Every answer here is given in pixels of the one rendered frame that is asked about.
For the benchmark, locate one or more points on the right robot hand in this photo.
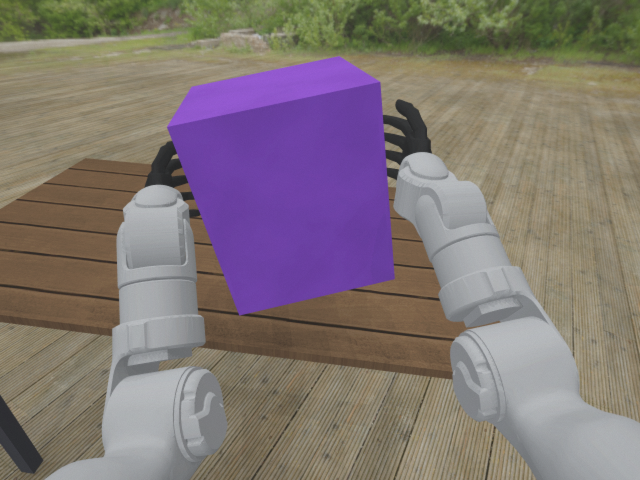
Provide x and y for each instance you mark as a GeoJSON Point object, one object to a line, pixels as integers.
{"type": "Point", "coordinates": [413, 128]}

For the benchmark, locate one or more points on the table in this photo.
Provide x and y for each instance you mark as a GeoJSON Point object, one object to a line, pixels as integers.
{"type": "Point", "coordinates": [58, 270]}

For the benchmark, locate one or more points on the left robot hand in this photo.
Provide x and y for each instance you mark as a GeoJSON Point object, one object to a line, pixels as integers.
{"type": "Point", "coordinates": [161, 170]}

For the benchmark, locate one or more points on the robot left upper arm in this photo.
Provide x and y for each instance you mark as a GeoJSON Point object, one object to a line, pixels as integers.
{"type": "Point", "coordinates": [157, 426]}

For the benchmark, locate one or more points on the left robot forearm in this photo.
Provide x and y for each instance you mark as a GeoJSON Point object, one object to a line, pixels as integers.
{"type": "Point", "coordinates": [156, 273]}

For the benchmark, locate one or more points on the right robot forearm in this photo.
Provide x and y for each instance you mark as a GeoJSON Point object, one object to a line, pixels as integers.
{"type": "Point", "coordinates": [478, 283]}

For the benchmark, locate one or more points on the carton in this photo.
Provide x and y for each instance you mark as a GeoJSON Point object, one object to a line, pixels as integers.
{"type": "Point", "coordinates": [288, 170]}

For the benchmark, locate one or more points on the robot right upper arm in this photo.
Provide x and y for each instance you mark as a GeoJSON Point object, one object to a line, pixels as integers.
{"type": "Point", "coordinates": [519, 376]}

